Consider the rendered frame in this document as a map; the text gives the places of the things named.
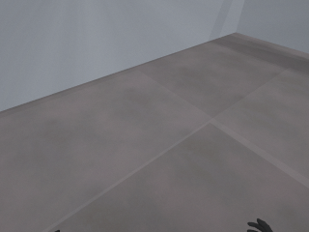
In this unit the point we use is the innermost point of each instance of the right robot hand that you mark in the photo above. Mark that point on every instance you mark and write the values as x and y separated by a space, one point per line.
261 225

